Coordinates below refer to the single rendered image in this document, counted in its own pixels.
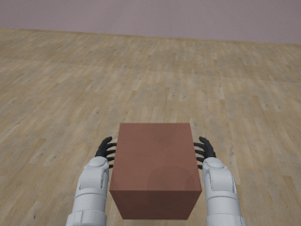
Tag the left robot hand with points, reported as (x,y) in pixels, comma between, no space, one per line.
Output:
(102,150)

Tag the right robot hand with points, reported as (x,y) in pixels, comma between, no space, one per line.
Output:
(208,150)

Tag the robot right forearm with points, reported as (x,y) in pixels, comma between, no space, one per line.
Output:
(221,195)

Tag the carton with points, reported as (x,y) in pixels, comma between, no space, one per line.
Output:
(155,172)

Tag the robot left forearm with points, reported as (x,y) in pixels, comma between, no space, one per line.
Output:
(91,195)

